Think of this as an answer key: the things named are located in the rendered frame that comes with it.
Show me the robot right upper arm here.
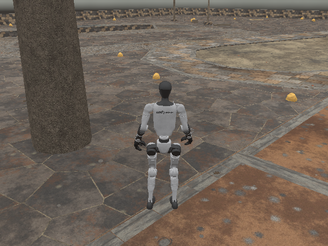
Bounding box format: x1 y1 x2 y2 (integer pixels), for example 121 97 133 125
176 104 189 132

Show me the robot left upper arm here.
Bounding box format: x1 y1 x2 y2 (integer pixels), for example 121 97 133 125
140 103 154 131

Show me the robot right forearm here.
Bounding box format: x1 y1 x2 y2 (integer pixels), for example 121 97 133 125
184 124 192 139

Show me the robot left hand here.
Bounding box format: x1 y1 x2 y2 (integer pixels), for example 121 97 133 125
134 140 146 151

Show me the robot left forearm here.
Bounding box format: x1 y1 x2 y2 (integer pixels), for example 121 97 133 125
135 124 145 142

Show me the robot right hand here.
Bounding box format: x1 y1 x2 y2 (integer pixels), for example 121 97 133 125
181 136 193 145

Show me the humanoid robot torso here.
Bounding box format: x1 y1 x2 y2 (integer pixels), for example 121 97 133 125
153 101 177 154

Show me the left robot foot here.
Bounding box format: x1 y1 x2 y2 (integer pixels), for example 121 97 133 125
147 196 155 210

